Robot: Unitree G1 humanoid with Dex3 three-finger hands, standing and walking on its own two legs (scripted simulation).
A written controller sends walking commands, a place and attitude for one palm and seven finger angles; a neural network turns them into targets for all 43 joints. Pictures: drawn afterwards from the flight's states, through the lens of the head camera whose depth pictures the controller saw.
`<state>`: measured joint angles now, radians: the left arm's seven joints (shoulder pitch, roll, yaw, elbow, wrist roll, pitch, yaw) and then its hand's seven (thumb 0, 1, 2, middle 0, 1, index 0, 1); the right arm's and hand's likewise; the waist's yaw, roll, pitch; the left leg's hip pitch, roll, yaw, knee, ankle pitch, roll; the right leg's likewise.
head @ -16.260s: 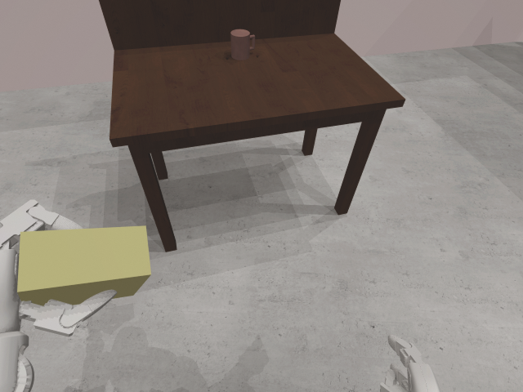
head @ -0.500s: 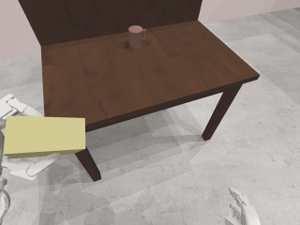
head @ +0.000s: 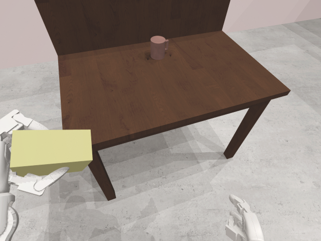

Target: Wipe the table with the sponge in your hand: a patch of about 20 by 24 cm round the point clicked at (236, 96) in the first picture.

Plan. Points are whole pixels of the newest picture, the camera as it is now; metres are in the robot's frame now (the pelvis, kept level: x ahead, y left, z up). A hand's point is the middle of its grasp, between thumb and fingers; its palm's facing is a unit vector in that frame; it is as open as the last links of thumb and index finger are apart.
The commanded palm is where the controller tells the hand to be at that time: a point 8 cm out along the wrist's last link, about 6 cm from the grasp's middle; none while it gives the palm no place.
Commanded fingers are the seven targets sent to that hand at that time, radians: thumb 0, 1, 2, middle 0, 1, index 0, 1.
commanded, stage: look again from close up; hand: left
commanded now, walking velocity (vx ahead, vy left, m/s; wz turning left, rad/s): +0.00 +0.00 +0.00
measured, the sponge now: (64, 153) +0.24 +0.22 +0.14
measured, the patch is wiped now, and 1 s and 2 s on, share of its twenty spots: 0.00 0.00 0.00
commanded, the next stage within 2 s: shuffle to correct the standing spot in 0.34 s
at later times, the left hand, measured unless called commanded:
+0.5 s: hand (37, 157) +0.22 +0.25 +0.16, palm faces +0.41 -0.82 -0.40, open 9.8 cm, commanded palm +0.16 +0.28 +0.17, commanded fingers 0.00 0.10 1.30 -1.20 -1.60 -1.20 -1.60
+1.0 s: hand (91, 126) +0.31 +0.18 +0.14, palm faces +0.36 -0.84 -0.40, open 9.8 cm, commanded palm +0.25 +0.21 +0.17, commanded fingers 0.00 0.10 1.30 -1.20 -1.60 -1.20 -1.60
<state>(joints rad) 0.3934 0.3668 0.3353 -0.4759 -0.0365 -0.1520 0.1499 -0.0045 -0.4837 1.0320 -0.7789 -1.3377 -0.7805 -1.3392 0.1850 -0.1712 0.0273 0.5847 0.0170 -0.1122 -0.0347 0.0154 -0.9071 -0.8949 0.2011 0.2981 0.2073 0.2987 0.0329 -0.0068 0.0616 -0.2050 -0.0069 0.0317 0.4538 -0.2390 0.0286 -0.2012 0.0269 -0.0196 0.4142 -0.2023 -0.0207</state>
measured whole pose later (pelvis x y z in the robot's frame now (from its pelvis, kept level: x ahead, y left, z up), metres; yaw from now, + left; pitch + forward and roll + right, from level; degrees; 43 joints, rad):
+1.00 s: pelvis +0.07 -0.06 -0.02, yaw -3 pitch -2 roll +3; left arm 0.44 0.41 0.38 -0.50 -0.07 -0.14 0.15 0.00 -0.48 1.03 -0.78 -1.34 -0.78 -1.34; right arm 0.18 -0.19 -0.01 0.58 0.01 -0.03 -0.03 0.01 -0.91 -0.90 0.20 0.30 0.21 0.30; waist 0.02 -0.08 0.09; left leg -0.26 0.02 0.09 0.59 -0.30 -0.01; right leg -0.31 0.07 0.01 0.91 -0.42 -0.06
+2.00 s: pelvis +0.18 -0.35 +0.00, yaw -1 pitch -1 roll +4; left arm 0.46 0.39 0.36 -0.48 -0.03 -0.13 0.13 0.00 -0.48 1.04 -0.78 -1.34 -0.78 -1.34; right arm 0.21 -0.21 -0.01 0.61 0.02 -0.05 -0.03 0.02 -0.91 -0.90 0.20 0.30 0.21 0.30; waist 0.01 -0.06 0.05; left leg -0.59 0.03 0.11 1.31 -0.34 0.00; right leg -0.34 -0.02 -0.10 0.46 -0.12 -0.12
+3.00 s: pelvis +0.28 -0.43 +0.01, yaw -3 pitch +2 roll +6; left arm 0.53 0.42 0.36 -0.49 -0.06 -0.19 0.12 0.00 -0.49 1.04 -0.78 -1.34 -0.78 -1.34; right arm 0.20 -0.28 -0.06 0.53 0.04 -0.02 0.00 0.01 -0.91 -0.90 0.20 0.30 0.20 0.30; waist 0.01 -0.03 0.02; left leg -0.31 -0.02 0.06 0.51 -0.17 0.05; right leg -0.15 0.07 0.01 0.33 -0.22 -0.13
